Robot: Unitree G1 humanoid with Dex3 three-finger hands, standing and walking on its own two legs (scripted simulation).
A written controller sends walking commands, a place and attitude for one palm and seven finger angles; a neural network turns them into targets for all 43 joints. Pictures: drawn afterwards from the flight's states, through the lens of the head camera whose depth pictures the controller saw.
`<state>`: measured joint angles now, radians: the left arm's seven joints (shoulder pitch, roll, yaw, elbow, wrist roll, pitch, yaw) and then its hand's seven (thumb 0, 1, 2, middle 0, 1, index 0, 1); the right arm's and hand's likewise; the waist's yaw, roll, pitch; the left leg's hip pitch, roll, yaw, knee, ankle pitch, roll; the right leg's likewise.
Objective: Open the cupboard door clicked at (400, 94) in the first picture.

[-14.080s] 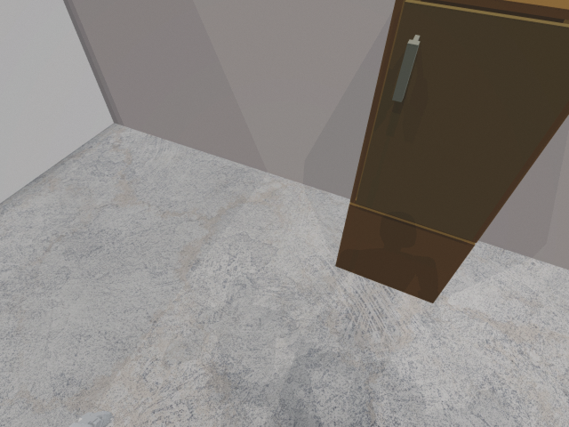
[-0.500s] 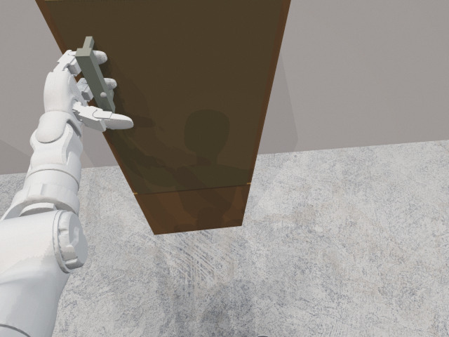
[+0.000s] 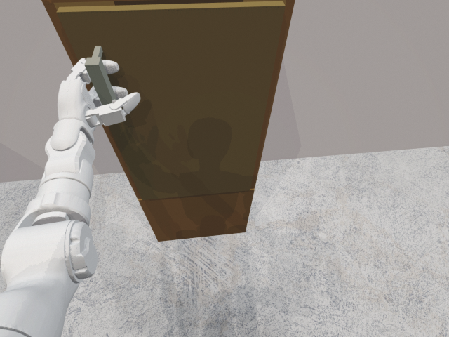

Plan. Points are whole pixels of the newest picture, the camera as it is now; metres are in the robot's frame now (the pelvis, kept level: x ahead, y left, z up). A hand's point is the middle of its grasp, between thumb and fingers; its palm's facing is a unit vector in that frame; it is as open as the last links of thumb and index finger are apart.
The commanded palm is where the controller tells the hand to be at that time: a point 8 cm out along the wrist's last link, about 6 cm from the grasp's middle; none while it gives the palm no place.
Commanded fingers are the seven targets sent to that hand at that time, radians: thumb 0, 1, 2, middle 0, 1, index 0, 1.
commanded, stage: close the thumb around the handle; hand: left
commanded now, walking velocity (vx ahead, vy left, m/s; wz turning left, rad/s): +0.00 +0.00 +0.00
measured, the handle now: (107, 85) +0.54 +0.20 +0.15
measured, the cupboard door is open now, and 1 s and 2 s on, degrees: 0 23 42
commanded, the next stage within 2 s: pull the door open along its arc in 0.26 s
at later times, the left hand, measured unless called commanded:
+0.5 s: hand (115, 104) +0.48 +0.17 +0.15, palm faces +0.07 -1.00 +0.00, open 5.8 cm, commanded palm +0.44 +0.22 +0.14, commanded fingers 0.00 0.90 0.90 -0.40 -1.35 -0.40 -1.35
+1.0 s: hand (140, 153) +0.37 +0.11 +0.15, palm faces +0.32 -0.94 +0.10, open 6.3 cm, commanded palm +0.31 +0.16 +0.14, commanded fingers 0.00 0.90 0.90 -0.40 -1.35 -0.40 -1.35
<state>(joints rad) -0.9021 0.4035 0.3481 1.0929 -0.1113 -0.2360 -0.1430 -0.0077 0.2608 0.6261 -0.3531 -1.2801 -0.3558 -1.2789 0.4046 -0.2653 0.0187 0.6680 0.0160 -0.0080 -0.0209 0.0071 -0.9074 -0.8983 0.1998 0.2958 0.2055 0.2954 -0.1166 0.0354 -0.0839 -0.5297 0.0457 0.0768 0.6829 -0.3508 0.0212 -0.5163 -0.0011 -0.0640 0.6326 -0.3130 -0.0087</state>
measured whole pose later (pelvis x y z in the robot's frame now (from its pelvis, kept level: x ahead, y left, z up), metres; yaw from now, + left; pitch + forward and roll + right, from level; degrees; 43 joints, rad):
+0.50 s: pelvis -0.01 -0.01 +0.00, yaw +0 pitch +11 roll -1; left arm -0.91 0.42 0.34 1.12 -0.12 -0.25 -0.15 0.00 0.72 0.81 -0.35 -1.35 -0.35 -1.34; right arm 0.41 -0.28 0.02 0.67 0.02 -0.02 -0.03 0.01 -0.91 -0.90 0.20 0.30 0.21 0.30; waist -0.12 0.03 -0.08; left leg -0.54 0.05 0.07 0.68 -0.33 0.01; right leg -0.53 0.00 -0.07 0.63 -0.30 -0.02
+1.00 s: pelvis +0.01 -0.01 +0.01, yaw +0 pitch +3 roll +0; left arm -0.25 -0.02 0.07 0.12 -0.11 0.11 0.33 0.01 0.67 0.76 -0.33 -1.31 -0.33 -1.29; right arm 0.17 -0.21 0.01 0.60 0.01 0.00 -0.01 0.01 -0.91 -0.90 0.20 0.30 0.20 0.29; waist 0.01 0.04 -0.07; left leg -0.28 0.04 0.08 0.55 -0.32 0.00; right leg -0.28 0.00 -0.06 0.54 -0.31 -0.02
